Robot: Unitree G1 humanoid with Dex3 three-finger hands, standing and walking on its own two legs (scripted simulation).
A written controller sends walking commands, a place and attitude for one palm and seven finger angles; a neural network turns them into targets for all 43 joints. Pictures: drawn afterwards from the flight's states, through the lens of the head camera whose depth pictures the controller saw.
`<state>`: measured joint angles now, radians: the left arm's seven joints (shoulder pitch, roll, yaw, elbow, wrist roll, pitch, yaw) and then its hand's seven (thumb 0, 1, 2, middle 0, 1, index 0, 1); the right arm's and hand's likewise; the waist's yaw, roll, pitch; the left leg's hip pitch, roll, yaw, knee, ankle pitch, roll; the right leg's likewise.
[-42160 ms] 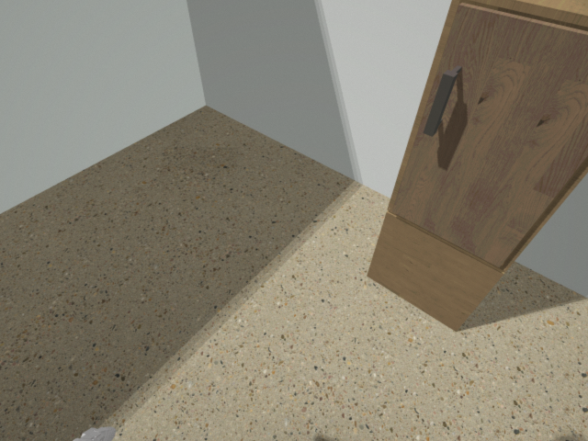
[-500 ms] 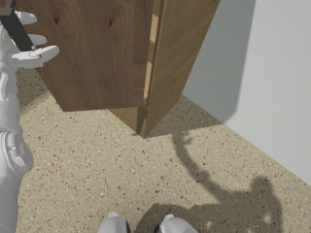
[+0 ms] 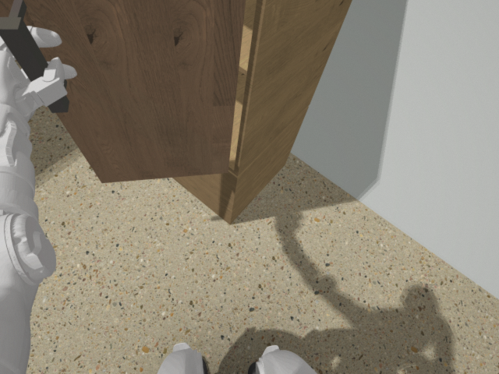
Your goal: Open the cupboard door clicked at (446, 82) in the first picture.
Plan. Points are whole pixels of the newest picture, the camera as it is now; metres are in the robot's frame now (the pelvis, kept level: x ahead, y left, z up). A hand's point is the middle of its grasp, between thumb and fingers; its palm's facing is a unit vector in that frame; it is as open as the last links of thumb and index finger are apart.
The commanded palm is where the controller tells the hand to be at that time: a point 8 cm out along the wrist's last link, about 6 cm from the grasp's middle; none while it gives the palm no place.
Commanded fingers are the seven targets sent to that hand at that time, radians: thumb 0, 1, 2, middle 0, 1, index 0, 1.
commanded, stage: pull the door open along its arc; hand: left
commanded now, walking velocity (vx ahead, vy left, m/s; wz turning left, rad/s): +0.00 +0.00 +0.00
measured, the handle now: (41, 60) +0.57 +0.25 +0.12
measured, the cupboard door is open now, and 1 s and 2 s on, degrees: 48 100 101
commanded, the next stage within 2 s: open thumb and fingers to let go in 0.84 s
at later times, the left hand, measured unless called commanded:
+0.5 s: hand (82, 143) +0.42 +0.18 +0.12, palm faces +0.22 -0.97 +0.12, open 6.1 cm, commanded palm +0.36 +0.21 +0.11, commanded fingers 0.00 0.90 0.90 -0.40 -1.35 -0.40 -1.35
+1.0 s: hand (186, 207) +0.32 +0.05 +0.12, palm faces +0.47 -0.88 +0.00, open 6.1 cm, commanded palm +0.28 +0.10 +0.11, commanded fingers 0.00 0.62 0.78 -0.38 -1.32 -0.38 -1.32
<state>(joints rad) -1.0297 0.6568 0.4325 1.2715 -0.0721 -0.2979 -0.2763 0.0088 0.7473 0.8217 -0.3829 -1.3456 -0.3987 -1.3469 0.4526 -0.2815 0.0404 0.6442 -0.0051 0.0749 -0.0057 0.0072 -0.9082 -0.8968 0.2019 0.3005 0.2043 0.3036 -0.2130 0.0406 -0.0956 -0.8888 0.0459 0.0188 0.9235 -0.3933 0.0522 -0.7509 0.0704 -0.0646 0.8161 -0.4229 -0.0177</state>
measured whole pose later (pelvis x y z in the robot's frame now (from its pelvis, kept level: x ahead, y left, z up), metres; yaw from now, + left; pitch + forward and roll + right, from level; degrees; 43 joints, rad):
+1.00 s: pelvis +0.00 -0.04 +0.02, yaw +4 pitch +4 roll +0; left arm -0.09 -0.12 -0.14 0.17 0.06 -0.03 0.62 0.00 0.66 0.76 -0.34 -1.34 -0.36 -1.34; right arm 0.17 -0.19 0.02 0.59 -0.05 0.10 0.01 0.01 -0.91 -0.90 0.20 0.30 0.20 0.30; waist -0.02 0.04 -0.09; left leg -0.49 0.01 0.00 0.75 -0.34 0.00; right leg -0.38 0.04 -0.09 0.74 -0.44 -0.07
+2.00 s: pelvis -0.03 -0.02 +0.02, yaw +5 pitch +5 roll -1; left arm -0.23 0.02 -0.19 0.33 0.01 -0.17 0.26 -0.01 -0.50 0.30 -0.34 -0.48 -0.26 -0.50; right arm 0.22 -0.19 0.02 0.60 -0.01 0.05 0.00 0.02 -0.91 -0.90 0.20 0.30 0.20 0.30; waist 0.00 0.04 -0.08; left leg -0.57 -0.02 0.00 0.80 -0.32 0.04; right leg -0.46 0.01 -0.09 0.79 -0.42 -0.04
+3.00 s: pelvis +0.01 -0.03 +0.02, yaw +4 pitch +5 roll +0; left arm 0.48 0.18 0.00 -0.24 -0.19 -0.19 -0.12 -0.01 -0.50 0.30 -0.15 -0.30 -0.15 -0.30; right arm 0.25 -0.23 0.03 0.48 0.02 -0.07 -0.02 0.02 -0.91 -0.90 0.20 0.30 0.20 0.30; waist 0.00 0.04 -0.11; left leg -0.53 0.00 0.00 0.81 -0.38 0.01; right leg -0.41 0.03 -0.08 0.79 -0.47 -0.05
